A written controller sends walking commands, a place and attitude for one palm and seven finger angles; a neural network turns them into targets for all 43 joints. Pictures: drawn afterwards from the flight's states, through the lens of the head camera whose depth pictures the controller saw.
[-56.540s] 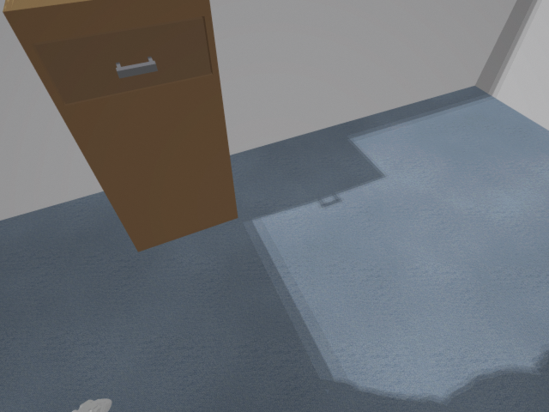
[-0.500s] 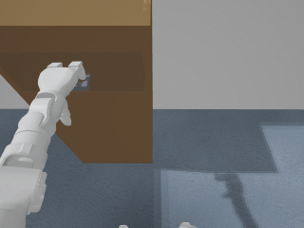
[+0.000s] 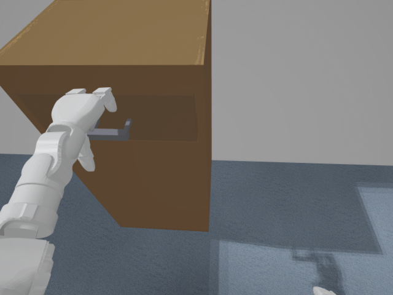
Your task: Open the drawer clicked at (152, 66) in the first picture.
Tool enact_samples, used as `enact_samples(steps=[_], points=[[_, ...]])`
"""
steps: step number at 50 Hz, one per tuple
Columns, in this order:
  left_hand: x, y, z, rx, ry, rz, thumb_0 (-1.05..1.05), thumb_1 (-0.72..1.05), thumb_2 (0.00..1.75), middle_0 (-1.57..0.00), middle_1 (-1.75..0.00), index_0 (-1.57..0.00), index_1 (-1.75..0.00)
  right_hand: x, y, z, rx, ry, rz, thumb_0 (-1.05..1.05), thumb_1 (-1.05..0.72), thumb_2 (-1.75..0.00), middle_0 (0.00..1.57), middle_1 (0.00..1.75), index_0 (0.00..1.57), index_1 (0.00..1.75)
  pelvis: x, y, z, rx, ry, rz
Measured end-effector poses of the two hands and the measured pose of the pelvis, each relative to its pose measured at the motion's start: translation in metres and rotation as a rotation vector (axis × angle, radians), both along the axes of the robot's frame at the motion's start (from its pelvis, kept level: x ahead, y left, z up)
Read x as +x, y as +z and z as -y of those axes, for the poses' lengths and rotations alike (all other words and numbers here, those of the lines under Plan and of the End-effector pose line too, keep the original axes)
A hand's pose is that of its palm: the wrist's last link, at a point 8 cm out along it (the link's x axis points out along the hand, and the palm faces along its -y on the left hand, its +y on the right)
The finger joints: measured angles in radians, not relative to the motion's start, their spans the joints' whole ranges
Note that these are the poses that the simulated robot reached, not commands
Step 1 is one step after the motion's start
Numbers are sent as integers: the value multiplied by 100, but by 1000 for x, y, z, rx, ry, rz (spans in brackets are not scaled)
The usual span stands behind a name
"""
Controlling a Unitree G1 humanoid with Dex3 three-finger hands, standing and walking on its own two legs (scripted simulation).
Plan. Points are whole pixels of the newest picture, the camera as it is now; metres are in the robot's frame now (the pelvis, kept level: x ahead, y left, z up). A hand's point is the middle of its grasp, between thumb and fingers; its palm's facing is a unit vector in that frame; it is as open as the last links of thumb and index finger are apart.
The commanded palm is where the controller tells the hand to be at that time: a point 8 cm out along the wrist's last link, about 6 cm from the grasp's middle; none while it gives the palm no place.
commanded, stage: re-aim the fingers above the handle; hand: left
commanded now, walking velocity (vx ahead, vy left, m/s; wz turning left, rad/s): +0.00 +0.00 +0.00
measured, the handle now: (110, 128) +0.48 +0.24 +0.05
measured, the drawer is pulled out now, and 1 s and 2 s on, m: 0.00 0.00 0.00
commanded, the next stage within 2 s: none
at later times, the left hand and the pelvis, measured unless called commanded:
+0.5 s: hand (98, 128) +0.43 +0.23 +0.11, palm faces -0.04 -0.04 -1.00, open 13.8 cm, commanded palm +0.40 +0.25 +0.16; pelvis +0.00 +0.00 +0.00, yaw +0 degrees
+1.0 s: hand (98, 127) +0.43 +0.24 +0.10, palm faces -0.02 -0.04 -1.00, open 13.8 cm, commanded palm +0.41 +0.25 +0.16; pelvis -0.01 +0.00 +0.00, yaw +0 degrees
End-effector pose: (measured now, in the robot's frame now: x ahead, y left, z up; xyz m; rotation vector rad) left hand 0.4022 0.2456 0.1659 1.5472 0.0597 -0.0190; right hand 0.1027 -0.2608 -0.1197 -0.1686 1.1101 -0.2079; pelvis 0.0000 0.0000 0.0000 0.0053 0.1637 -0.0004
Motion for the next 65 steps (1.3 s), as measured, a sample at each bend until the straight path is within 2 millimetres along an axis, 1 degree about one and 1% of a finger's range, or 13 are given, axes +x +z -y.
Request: enact_samples(steps=[5, 10, 15, 20, 26, 34, 39, 48, 54, 60, 65], points=[[-7, -10, 3, -18, -47, -26, 0, -49, 30, -32, -120, -32, -121, 16, 4, 3, -24, 30, 21, 1, -91, -90, 20, 30, 20, 30, 0, -1, 3, 0, 13, 3], [-6, -9, 4, -22, -70, 20, 0, -49, 30, -32, -120, -32, -121, 20, 3, 5, -33, 38, 21, 1, -91, -90, 20, 29, 20, 30, -1, -2, 4, -2, 20, -5], [0, -5, 3, -9, -36, 44, 0, -49, 30, -32, -120, -32, -121, 10, -2, 3, -17, 31, -9, 1, -91, -90, 20, 29, 20, 30, -2, -3, 3, -2, 20, -13], [5, -4, 5, -7, -23, 23, 0, -49, 30, -32, -120, -32, -120, -9, -6, 0, 2, 2, -45, 1, -91, -90, 20, 29, 20, 30, -3, -2, 2, 0, 12, -12], [4, -5, 10, -19, -57, 12, 0, -49, 30, -32, -120, -32, -120, -29, -8, -1, 6, -31, -79, 1, -91, -90, 20, 30, 20, 30, -4, -2, 0, 1, -1, -7], [3, -9, -1, -6, -32, 14, 0, -49, 30, -32, -120, -32, -120, -44, -8, 3, -11, -47, -98, 1, -90, -90, 20, 30, 20, 30, -9, -2, -1, 1, -2, -10], [4, -9, -5, -7, -28, 11, 0, -49, 30, -32, -120, -32, -120, -46, -6, 6, -28, -47, -99, 1, -91, -90, 20, 30, 20, 30, -11, -3, -2, -1, 2, -14], [9, -8, 7, -20, -65, 25, 0, -49, 30, -32, -120, -32, -120, -43, -4, 4, -34, -44, -80, 1, -91, -90, 20, 29, 20, 30, -13, -3, -4, -2, 1, -17], [12, -9, 3, -16, -43, 26, 0, -49, 30, -32, -120, -33, -121, -41, -4, 0, -22, -48, -68, 1, -91, -90, 20, 29, 20, 30, -12, -3, -4, -1, -6, -21], [8, -8, -1, -5, -30, 18, 0, -49, 30, -32, -120, -33, -121, -40, -6, -2, -12, -46, -74, 1, -90, -90, 20, 30, 20, 30, -11, -3, -4, -2, -5, -21], [2, -7, 7, -11, -58, 27, 0, -49, 30, -32, -120, -32, -121, -37, -7, -2, -7, -36, -76, 1, -90, -90, 20, 30, 20, 30, -9, -2, -4, -3, 1, -14]])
